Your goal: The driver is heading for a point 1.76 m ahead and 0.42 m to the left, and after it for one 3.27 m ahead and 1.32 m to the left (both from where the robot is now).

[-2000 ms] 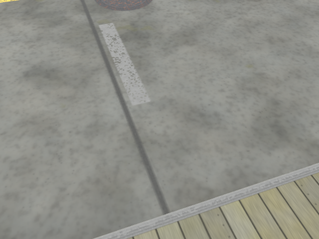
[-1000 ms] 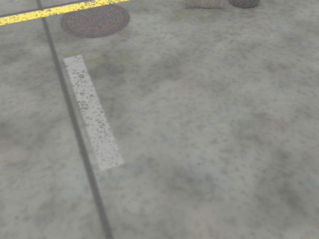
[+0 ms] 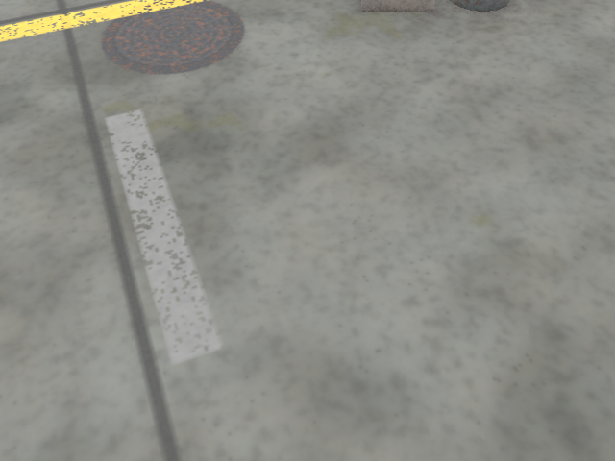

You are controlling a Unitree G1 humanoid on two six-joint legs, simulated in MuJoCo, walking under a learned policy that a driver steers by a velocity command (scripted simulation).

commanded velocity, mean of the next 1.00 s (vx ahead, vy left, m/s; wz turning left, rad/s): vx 0.20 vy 0.00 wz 0.00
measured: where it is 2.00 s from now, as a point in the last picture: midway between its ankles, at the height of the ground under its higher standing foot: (255, 377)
